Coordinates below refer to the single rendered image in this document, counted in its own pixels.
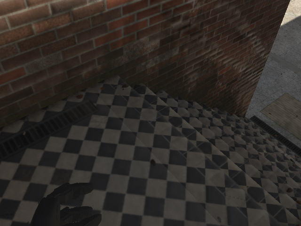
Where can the stairs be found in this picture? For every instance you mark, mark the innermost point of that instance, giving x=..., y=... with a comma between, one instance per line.
x=261, y=166

